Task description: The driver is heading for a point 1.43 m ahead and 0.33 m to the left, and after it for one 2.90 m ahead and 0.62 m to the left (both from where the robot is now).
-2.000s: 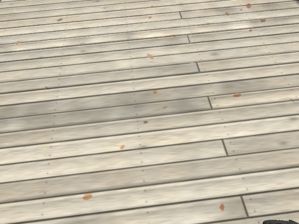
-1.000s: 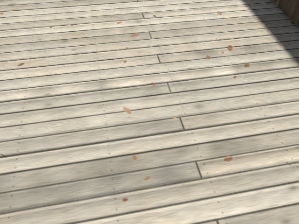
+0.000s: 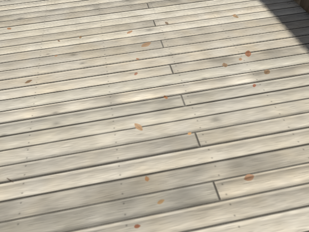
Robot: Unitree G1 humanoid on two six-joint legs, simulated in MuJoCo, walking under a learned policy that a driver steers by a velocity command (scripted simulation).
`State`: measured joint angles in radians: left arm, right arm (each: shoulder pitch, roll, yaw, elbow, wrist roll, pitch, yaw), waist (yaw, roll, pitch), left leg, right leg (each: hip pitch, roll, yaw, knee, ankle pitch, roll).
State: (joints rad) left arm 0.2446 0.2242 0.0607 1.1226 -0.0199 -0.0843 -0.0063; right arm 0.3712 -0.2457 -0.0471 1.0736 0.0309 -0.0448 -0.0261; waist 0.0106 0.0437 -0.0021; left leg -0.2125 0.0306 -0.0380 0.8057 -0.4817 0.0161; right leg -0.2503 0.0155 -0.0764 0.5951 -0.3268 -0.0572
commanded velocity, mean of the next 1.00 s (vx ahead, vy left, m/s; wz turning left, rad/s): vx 0.46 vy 0.00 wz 0.30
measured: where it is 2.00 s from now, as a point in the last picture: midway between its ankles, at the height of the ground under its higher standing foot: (118, 136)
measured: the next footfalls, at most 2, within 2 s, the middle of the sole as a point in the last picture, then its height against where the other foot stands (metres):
left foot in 0.44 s outside the picture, level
right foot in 0.94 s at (166, 192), level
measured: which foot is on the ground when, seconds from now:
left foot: up 0.00-0.42, down 0.44-0.96, up 0.98-1.00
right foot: down 0.00-0.44, up 0.46-0.92, down 0.94-1.00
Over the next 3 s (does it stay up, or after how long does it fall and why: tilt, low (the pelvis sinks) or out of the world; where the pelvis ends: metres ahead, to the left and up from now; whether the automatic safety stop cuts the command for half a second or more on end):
stays up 1.41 0.33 0.01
